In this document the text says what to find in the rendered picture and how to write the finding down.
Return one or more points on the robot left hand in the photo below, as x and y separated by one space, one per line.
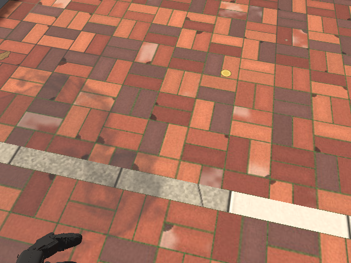
47 246

